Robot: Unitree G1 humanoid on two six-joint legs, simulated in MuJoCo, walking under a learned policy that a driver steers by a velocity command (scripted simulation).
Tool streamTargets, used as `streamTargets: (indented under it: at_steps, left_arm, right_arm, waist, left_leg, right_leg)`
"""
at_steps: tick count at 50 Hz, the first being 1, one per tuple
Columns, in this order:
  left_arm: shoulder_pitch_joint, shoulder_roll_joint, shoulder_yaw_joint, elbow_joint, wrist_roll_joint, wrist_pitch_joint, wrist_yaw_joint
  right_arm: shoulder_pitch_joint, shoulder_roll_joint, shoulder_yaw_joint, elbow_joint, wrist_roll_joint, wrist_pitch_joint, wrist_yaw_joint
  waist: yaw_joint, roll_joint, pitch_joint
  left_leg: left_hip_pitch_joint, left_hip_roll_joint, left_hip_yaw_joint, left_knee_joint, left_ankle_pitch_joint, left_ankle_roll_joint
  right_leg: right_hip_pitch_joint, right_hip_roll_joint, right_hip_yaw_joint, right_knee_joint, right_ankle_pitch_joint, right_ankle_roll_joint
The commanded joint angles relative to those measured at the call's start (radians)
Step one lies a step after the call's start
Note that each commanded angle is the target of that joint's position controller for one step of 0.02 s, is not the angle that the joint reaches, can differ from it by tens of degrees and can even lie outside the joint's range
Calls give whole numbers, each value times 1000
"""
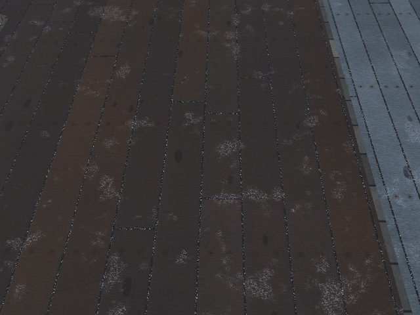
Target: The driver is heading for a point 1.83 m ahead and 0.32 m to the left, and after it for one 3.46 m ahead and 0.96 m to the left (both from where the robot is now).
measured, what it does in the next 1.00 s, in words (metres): steps on the spot, turning left: left foot, then right foot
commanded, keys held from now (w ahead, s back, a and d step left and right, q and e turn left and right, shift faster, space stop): q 0.54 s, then no key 0.14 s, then e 0.32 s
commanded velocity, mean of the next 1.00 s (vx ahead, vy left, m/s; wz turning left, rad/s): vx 0.01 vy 0.00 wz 0.32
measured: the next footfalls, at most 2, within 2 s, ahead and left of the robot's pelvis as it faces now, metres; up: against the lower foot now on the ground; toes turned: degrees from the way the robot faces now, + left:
left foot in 0.16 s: +0.03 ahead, +0.12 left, +0.00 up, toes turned +8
right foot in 0.66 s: +0.06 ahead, -0.07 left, +0.00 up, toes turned +25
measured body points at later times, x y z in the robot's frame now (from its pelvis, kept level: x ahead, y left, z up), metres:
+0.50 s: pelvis -0.01 +0.03 +0.00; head +0.01 +0.05 +0.45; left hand +0.02 +0.32 -0.12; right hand +0.17 -0.21 -0.10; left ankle -0.01 +0.11 -0.74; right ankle +0.02 -0.11 -0.69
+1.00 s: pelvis -0.03 +0.00 +0.00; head +0.01 +0.01 +0.45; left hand -0.03 +0.29 -0.12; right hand +0.17 -0.22 -0.12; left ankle -0.09 +0.09 -0.74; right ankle +0.02 -0.09 -0.74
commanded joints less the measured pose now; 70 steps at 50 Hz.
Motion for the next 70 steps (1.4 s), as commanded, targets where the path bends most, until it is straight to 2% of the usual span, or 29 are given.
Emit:
streamTargets:
  at_steps: [1, 5, 7, 8, 9, 10, 12, 14, 24, 31, 32, 33, 34, 35, 36, 38, 40, 43, 49, 50, 51, 52, 53, 55, 58, 62, 67, 69, 70]
  left_arm:
    - [-22, 134, 36, -55, 7, -2, -1]
    - [-9, 187, 57, -49, 3, 19, -8]
    - [17, 183, 64, -38, 2, 33, -11]
    - [68, 125, 55, -41, 5, 46, -21]
    - [-11, 107, 45, -109, -3, 57, -7]
    - [-62, 129, 48, -111, 2, 66, -4]
    - [-8, 132, 53, -81, -15, 58, -16]
    - [45, 151, 62, -52, 8, 51, -24]
    - [-29, 128, 47, -114, -13, 53, -12]
    - [95, 120, 36, -106, -26, 31, 2]
    - [113, 135, 39, -102, -18, 24, 8]
    - [90, 203, 48, -120, 1, 19, 14]
    - [11, 285, 62, -150, 3, 22, 6]
    - [37, 231, 52, -135, 7, 19, -2]
    - [-19, 152, 26, -134, -3, 13, -10]
    - [-87, 96, 4, -128, -4, 2, -16]
    - [-44, 124, 11, -101, -10, 3, -21]
    - [81, 226, 52, -60, -17, 18, -31]
    - [15, 219, 75, -56, -24, 43, -38]
    - [-1, 203, 73, -63, -27, 44, -39]
    - [-3, 162, 63, -80, -33, 40, -41]
    - [-6, 127, 56, -102, -43, 39, -39]
    - [10, 183, 72, -79, -12, 46, -31]
    - [69, 192, 87, -34, -8, 64, -38]
    - [50, 168, 77, -40, -11, 82, -69]
    - [-22, 146, 61, -85, -17, 89, -87]
    - [-13, 154, 59, -114, -28, 84, -86]
    - [48, 159, 62, -101, -12, 66, -74]
    - [110, 244, 82, -93, 3, 50, -62]
  right_arm:
    - [61, -35, -4, -59, -2, 19, 17]
    - [39, -53, -6, -98, 3, 13, 29]
    - [93, -76, -13, -84, -2, -3, 27]
    - [90, -157, -28, -100, -11, -16, 15]
    - [85, -291, -61, -126, -9, -15, 5]
    - [105, -250, -59, -110, -13, -12, -8]
    - [-25, -180, -38, -133, 0, -9, -13]
    - [-68, -145, -29, -157, 12, -16, -9]
    - [41, -185, -50, -147, 5, -18, -5]
    - [-60, -172, -48, -156, 10, -8, 4]
    - [-60, -152, -40, -155, 17, -9, -1]
    - [-12, -91, -24, -157, 18, -12, -4]
    - [-4, -106, -30, -163, 13, -15, -12]
    - [-16, -150, -39, -150, -12, -13, -15]
    - [-3, -137, -37, -126, -3, -11, -10]
    - [32, -94, -20, -85, -1, -4, -3]
    - [6, -80, -5, -72, -5, -3, -4]
    - [-71, -97, -4, -88, 17, -7, -25]
    - [-1, -82, 4, -65, 26, -34, -52]
    - [18, -105, -1, -60, 17, -41, -58]
    - [38, -165, -13, -65, -1, -46, -65]
    - [-10, -253, -33, -70, -5, -39, -63]
    - [-26, -203, -25, -81, -7, -40, -57]
    - [-102, -110, 6, -105, 0, -40, -50]
    - [-90, -129, 6, -99, -7, -43, -55]
    - [-31, -168, -7, -80, -5, -43, -44]
    - [-46, -210, -24, -75, -3, -42, -22]
    - [-52, -207, -27, -69, 6, -40, -20]
    - [-23, -165, -18, -82, -4, -39, -15]
  waist:
    - [-2, -189, -117]
    - [0, -158, -126]
    - [-24, -51, -106]
    - [-8, 209, -64]
    - [-32, 321, 10]
    - [-41, 171, 12]
    - [36, 103, -1]
    - [45, 104, -74]
    - [-24, 93, -102]
    - [45, 94, -134]
    - [53, 60, -128]
    - [21, -125, -127]
    - [10, -256, -71]
    - [22, -174, -69]
    - [-16, -119, -49]
    - [-47, -161, -48]
    - [-17, -197, -50]
    - [48, -196, -70]
    - [-6, -169, -112]
    - [-13, -138, -127]
    - [-14, -22, -138]
    - [5, 194, -68]
    - [-7, 169, -68]
    - [50, 44, -44]
    - [31, 121, -31]
    - [-16, 129, -47]
    - [-5, 154, -70]
    - [48, 75, -89]
    - [64, -142, -126]
  left_leg:
    - [115, 17, 19, -107, 36, 12]
    - [207, 2, 54, -278, 31, 48]
    - [332, -11, 6, -501, 118, 84]
    - [337, 191, -302, -726, 123, 128]
    - [228, 385, -590, -793, 303, 265]
    - [204, 340, -509, -772, 311, 291]
    - [198, 200, -350, -740, 276, 227]
    - [270, 149, -294, -697, 441, 219]
    - [370, 158, -449, -651, 442, 262]
    - [234, 88, -491, -589, 473, 171]
    - [164, 47, -467, -558, 354, 121]
    - [72, -51, -353, -404, 101, 63]
    - [-42, -218, -162, -245, -122, 34]
    - [44, -151, -206, -91, -139, 25]
    - [91, -139, -228, -60, -73, 22]
    - [151, -113, -196, -111, 23, 0]
    - [159, -81, -88, -256, 13, -26]
    - [111, -99, -56, -348, -29, -28]
    - [288, -92, -58, -612, 137, 20]
    - [395, -49, -88, -662, 189, 35]
    - [489, 101, -220, -721, 188, 78]
    - [449, 290, -393, -754, 422, 189]
    - [395, 379, -401, -722, 617, 286]
    - [338, 283, -240, -694, 691, 260]
    - [404, 196, -117, -668, 696, 203]
    - [452, 238, -95, -635, 693, 216]
    - [396, 260, -52, -550, 695, 183]
    - [297, 224, 14, -407, 526, 105]
    - [116, 144, 97, -175, 195, 37]
  right_leg:
    - [-2, -258, 142, -165, 39, -159]
    - [2, -298, 138, -104, -48, -126]
    - [-84, -252, 66, 42, -151, -29]
    - [-203, -133, -41, 302, -342, 59]
    - [-354, 38, 31, 453, -507, 99]
    - [-325, 3, 143, 585, -446, 94]
    - [-291, -1, 183, 600, -273, 81]
    - [-269, 19, 170, 650, -220, 81]
    - [-226, 51, 203, 406, -289, 91]
    - [103, 93, 176, 35, -179, 38]
    - [194, 49, 213, -90, -115, 23]
    - [246, -164, 439, -210, -188, -24]
    - [156, -339, 656, -248, -73, -137]
    - [54, -350, 642, -220, 8, -202]
    - [16, -278, 552, -212, 28, -187]
    - [31, -150, 407, -192, 85, -115]
    - [119, -99, 378, -139, 236, -103]
    - [255, -130, 474, -62, 376, -135]
    - [181, -100, 557, -15, 345, -96]
    - [82, -70, 539, 13, 255, -57]
    - [-48, -7, 473, 115, 78, -12]
    - [-202, 157, 263, 247, -253, 25]
    - [-190, 114, 209, 501, -462, 36]
    - [-166, 86, 223, 669, -394, 48]
    - [-209, 80, 186, 617, -315, 83]
    - [-164, 53, 146, 440, -328, 91]
    - [-4, 68, 73, 221, -298, 45]
    - [156, 79, 100, -16, -91, 18]
    - [307, -83, 369, -146, -81, -31]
